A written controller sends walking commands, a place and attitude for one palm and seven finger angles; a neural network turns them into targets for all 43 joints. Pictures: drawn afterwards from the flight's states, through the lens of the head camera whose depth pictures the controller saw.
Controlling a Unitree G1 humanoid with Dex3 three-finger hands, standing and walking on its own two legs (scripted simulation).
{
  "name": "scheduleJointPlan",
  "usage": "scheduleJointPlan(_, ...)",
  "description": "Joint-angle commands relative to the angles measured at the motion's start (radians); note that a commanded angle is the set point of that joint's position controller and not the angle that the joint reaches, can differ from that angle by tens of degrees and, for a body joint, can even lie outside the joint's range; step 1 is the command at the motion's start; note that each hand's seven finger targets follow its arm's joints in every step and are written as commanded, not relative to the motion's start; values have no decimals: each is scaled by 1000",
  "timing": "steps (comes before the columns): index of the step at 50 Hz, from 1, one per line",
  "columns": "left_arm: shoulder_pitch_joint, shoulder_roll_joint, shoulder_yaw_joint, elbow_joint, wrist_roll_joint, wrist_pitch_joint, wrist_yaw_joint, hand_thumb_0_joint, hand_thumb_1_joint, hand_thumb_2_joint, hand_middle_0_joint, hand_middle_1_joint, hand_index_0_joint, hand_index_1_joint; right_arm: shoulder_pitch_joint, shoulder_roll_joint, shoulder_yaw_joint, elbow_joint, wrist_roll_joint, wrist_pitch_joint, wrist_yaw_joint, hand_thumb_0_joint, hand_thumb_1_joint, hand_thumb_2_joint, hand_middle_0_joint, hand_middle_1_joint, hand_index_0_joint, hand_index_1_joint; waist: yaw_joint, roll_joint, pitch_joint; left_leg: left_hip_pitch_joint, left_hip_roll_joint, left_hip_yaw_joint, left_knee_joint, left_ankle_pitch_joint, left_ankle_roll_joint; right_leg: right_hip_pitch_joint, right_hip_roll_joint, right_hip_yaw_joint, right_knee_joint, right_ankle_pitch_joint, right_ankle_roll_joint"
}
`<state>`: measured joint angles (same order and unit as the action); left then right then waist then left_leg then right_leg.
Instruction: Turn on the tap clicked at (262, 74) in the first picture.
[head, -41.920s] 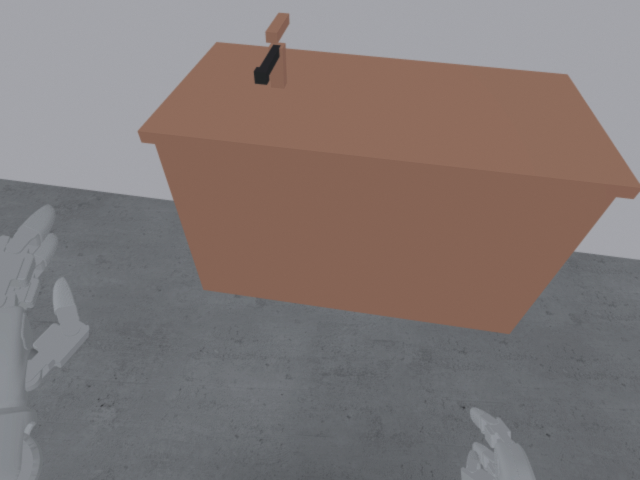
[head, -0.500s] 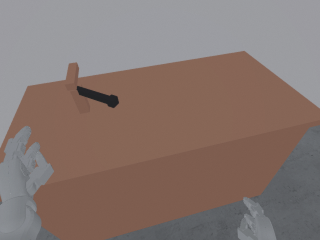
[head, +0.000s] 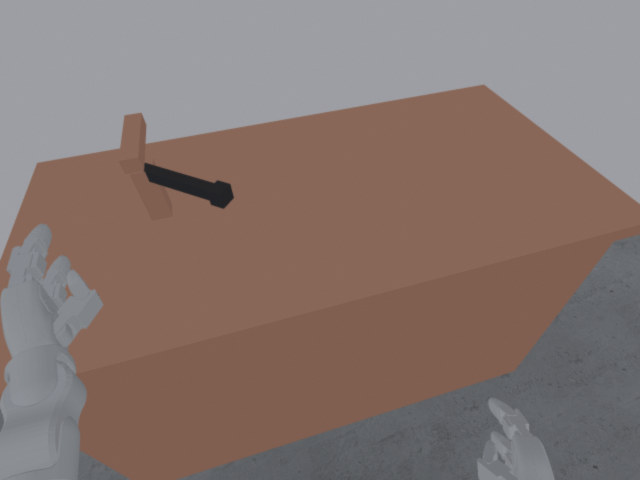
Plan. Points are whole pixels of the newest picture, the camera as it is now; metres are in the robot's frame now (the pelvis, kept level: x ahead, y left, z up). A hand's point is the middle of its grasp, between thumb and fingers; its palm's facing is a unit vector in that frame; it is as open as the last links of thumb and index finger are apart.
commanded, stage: reach beside the lever's end, fingers flat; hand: left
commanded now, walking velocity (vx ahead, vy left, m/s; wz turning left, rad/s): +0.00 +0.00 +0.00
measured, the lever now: (220, 194) +0.49 +0.21 +0.09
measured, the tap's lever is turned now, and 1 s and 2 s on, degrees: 49 49 49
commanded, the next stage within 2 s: push the lever round in 1.18 s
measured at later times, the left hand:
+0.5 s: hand (94, 269) +0.32 +0.33 +0.10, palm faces +0.58 -0.81 -0.10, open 7.8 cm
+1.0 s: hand (98, 254) +0.36 +0.35 +0.09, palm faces +0.56 -0.82 -0.10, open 7.9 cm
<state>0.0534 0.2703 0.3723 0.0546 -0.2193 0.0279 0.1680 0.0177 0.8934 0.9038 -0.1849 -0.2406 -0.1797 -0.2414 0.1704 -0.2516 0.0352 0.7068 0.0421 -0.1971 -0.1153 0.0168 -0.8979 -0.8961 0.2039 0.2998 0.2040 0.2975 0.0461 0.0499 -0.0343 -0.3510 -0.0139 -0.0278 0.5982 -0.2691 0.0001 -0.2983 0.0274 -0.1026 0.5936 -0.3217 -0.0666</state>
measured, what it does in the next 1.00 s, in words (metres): stands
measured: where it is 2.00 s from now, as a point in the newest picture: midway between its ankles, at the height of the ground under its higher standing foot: outside the picture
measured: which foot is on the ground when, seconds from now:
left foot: down 0.00-1.00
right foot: down 0.00-1.00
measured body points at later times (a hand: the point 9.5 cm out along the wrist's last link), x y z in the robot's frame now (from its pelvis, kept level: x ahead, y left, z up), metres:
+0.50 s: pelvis +0.00 +0.01 +0.00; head +0.02 +0.00 +0.45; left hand +0.29 +0.37 +0.11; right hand +0.15 -0.24 -0.10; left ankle +0.03 +0.12 -0.73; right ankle +0.00 -0.07 -0.73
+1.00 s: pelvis +0.01 +0.02 -0.01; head +0.05 +0.01 +0.44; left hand +0.33 +0.39 +0.09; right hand +0.10 -0.25 -0.12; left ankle +0.03 +0.12 -0.73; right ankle +0.00 -0.07 -0.73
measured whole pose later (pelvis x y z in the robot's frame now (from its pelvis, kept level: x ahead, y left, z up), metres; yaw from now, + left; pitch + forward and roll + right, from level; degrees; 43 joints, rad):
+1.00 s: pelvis +0.01 +0.02 -0.01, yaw -1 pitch +8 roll -1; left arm -0.28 0.42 0.52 0.60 -0.17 -0.17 0.08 0.02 0.89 0.90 -0.15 -0.15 -0.15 -0.15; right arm 0.29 -0.28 0.01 0.70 0.03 -0.07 -0.08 0.01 -0.90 -0.90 0.20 0.30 0.20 0.30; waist -0.03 0.04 -0.07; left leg -0.51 0.00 -0.01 0.69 -0.32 0.02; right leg -0.44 0.04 -0.09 0.64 -0.34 -0.05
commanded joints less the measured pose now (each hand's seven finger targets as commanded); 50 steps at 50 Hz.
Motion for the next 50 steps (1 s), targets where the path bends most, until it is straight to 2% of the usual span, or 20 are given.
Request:
scheduleJointPlan(1, -173, 233, 101, -180, 11, -93, 3, 0, 900, 900, -173, -220, -173, -220, -96, -120, -51, -152, -6, -52, -3, 0, -900, -900, 200, 300, 200, 300, 8, -26, -183, 82, -9, -19, -52, 178, 28, 45, -29, 68, -95, 260, 48)
scheduleJointPlan(7, -348, 263, 92, -137, 21, -110, -3, 0, 900, 900, -168, -205, -168, -205, -91, -129, -49, -143, -6, -39, -10, 0, -900, -900, 200, 300, 200, 300, -23, -1, -167, 78, -9, -27, -54, 122, 30, -2, -25, 70, -99, 186, 47)
scheduleJointPlan(9, -372, 282, 104, -134, 35, -130, 0, 0, 900, 900, -167, -200, -167, -200, -84, -130, -50, -138, -6, -40, -9, 0, -900, -900, 200, 300, 200, 300, -18, 26, -194, 90, -8, -31, -50, 142, 28, 4, -24, 68, -88, 197, 41)
scheduleJointPlan(10, -364, 258, 85, -118, 34, -136, -2, 0, 900, 900, -166, -198, -166, -198, -79, -129, -52, -137, -9, -39, -6, 0, -900, -900, 200, 300, 200, 300, -20, 32, -207, 99, -9, -32, -47, 138, 27, -3, -22, 68, -85, 194, 42)
scheduleJointPlan(15, -431, 285, 94, -2, 35, -142, -15, 0, 900, 900, -162, -185, -162, -185, -60, -138, -51, -128, -3, -23, -8, 0, -900, -900, 200, 300, 200, 300, -33, 0, -180, 55, -8, -36, -46, 104, 29, -20, -20, 68, -84, 171, 44)
scheduleJointPlan(19, -472, 340, 134, 50, 45, -154, -16, 0, 900, 900, -158, -175, -158, -175, -45, -144, -53, -127, -8, -12, -10, 0, -900, -900, 200, 300, 200, 300, -27, 33, -211, 53, -10, -36, -38, 112, 31, -15, -19, 72, -79, 177, 41)
scheduleJointPlan(22, -494, 357, 146, 112, 45, -166, -21, 0, 900, 900, -156, -167, -156, -167, -20, -149, -57, -125, -10, -3, -3, 0, -900, -900, 200, 300, 200, 300, -32, 0, -223, 37, -9, -37, -26, 126, 32, -13, -15, 70, -70, 201, 43)
scheduleJointPlan(24, -509, 389, 171, 124, 54, -183, -23, 0, 900, 900, -154, -163, -154, -163, -12, -148, -59, -123, -9, 7, 0, 0, -900, -900, 200, 300, 200, 300, -26, 43, -233, 35, -8, -36, -19, 145, 31, -9, -15, 73, -62, 217, 40)
scheduleJointPlan(25, -537, 352, 130, 128, 54, -189, -29, 0, 900, 900, -153, -160, -153, -160, -7, -148, -58, -127, -9, 9, 3, 0, -900, -900, 200, 300, 200, 300, -40, 44, -237, 41, -7, -37, -19, 141, 31, -22, -15, 70, -57, 213, 41)
scheduleJointPlan(26, -539, 365, 145, 147, 51, -195, -29, 0, 900, 900, -153, -157, -153, -157, 4, -151, -62, -124, -10, 9, 4, 0, -900, -900, 200, 300, 200, 300, -41, 12, -243, 38, -5, -39, -14, 141, 32, -24, -11, 67, -56, 214, 42)
scheduleJointPlan(29, -554, 396, 168, 173, 56, -213, -34, 0, 900, 900, -150, -150, -150, -150, 18, -158, -65, -119, -10, 19, 6, 0, -900, -900, 200, 300, 200, 300, -41, 30, -255, 33, -4, -41, -7, 163, 32, -24, -10, 68, -47, 231, 40)
scheduleJointPlan(30, -562, 370, 142, 184, 56, -215, -39, 0, 900, 900, -150, -150, -150, -150, 25, -157, -67, -121, -10, 22, 7, 0, -900, -900, 200, 300, 200, 300, -50, 25, -258, 34, -3, -38, -4, 165, 32, -31, -10, 68, -45, 235, 43)
scheduleJointPlan(32, -591, 392, 151, 228, 55, -217, -45, 0, 900, 900, -150, -150, -150, -150, 37, -163, -67, -117, -9, 28, 7, 0, -900, -900, 200, 300, 200, 300, -56, 4, -242, 11, -5, -40, -3, 142, 34, -44, -9, 68, -46, 217, 45)
scheduleJointPlan(34, -634, 451, 191, 257, 65, -226, -44, 0, 900, 900, -150, -150, -150, -150, 45, -167, -67, -105, -9, 36, 4, 0, -900, -900, 200, 300, 200, 300, -58, 29, -237, -1, -4, -40, 1, 130, 36, -53, -10, 74, -45, 205, 44)
scheduleJointPlan(38, -698, 448, 167, 300, 70, -254, -56, 0, 900, 900, -150, -150, -150, -150, 71, -170, -69, -105, -14, 46, 8, 0, -900, -900, 200, 300, 200, 300, -75, 38, -265, -1, -6, -39, 15, 134, 37, -68, -7, 77, -35, 209, 45)
scheduleJointPlan(39, -707, 483, 200, 324, 79, -263, -53, 0, 900, 900, -150, -150, -150, -150, 81, -173, -72, -95, -15, 50, 8, 0, -900, -900, 200, 300, 200, 300, -74, 28, -262, -7, -2, -42, 21, 146, 39, -67, -6, 77, -32, 218, 43)
scheduleJointPlan(40, -681, 450, 176, 329, 74, -267, -59, 0, 900, 900, -150, -150, -150, -150, 86, -172, -74, -104, -16, 52, 12, 0, -900, -900, 200, 300, 200, 300, -69, 36, -290, -2, -5, -39, 22, 150, 38, -60, -5, 78, -28, 223, 45)
scheduleJointPlan(41, -655, 479, 205, 341, 71, -270, -63, 0, 900, 900, -150, -150, -150, -150, 92, -174, -76, -105, -16, 55, 14, 0, -900, -900, 200, 300, 200, 300, -58, 36, -304, -4, -4, -36, 26, 165, 38, -47, -4, 80, -27, 241, 44)
scheduleJointPlan(45, -569, 473, 219, 338, 62, -271, -80, 0, 900, 900, -150, -150, -150, -150, 106, -174, -81, -119, -12, 71, 27, 0, -900, -900, 200, 300, 200, 300, -40, 44, -329, 3, -1, -35, 34, 249, 35, -11, -2, 76, -13, 313, 42)
scheduleJointPlan(50, -593, 467, 220, 321, 54, -269, -78, 0, 900, 900, -150, -150, -150, -150, 104, -175, -82, -122, -11, 81, 27, 0, -900, -900, 200, 300, 200, 300, -57, 33, -281, -12, 2, -35, 28, 218, 38, -42, 1, 74, -20, 281, 45)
